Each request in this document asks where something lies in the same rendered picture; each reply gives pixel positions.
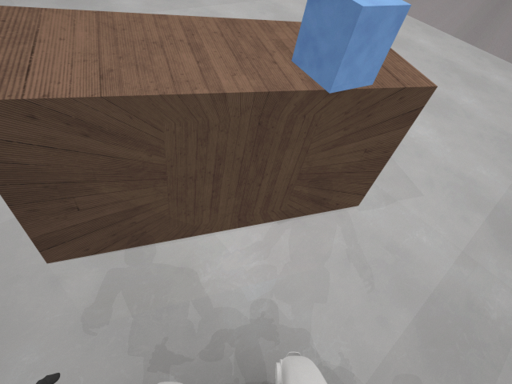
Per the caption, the pedestal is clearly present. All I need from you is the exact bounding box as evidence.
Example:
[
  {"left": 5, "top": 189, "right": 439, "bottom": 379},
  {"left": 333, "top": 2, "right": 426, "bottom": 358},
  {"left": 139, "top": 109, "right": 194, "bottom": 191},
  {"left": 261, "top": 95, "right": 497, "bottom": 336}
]
[{"left": 0, "top": 6, "right": 438, "bottom": 263}]

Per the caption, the carton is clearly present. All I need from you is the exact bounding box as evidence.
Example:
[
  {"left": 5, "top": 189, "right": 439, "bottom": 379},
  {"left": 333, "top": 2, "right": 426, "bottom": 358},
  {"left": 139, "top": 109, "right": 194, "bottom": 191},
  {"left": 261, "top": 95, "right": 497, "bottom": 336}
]
[{"left": 291, "top": 0, "right": 411, "bottom": 94}]

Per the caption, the right robot thigh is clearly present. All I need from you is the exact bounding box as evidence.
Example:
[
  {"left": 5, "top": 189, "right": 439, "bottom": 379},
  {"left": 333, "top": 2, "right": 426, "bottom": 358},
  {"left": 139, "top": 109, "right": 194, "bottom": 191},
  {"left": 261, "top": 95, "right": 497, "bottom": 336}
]
[{"left": 275, "top": 356, "right": 327, "bottom": 384}]

